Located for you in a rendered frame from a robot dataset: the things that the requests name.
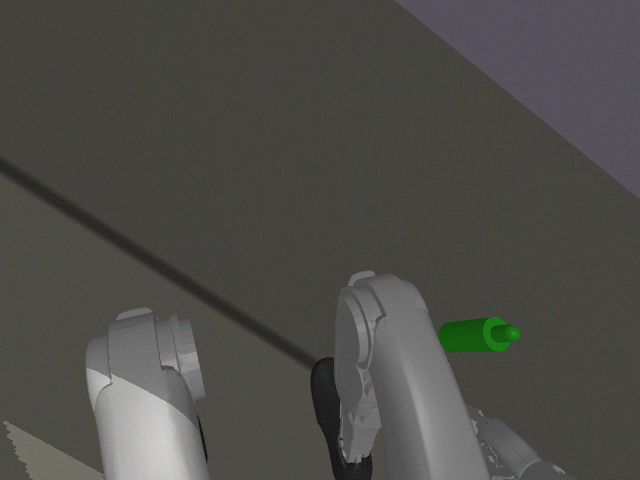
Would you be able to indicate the right robot arm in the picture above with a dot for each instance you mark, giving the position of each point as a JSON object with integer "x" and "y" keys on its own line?
{"x": 545, "y": 470}

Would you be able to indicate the right robot hand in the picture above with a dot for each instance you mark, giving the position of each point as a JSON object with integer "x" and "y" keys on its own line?
{"x": 507, "y": 455}

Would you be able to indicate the right robot foot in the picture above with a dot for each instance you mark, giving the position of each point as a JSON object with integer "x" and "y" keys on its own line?
{"x": 326, "y": 403}

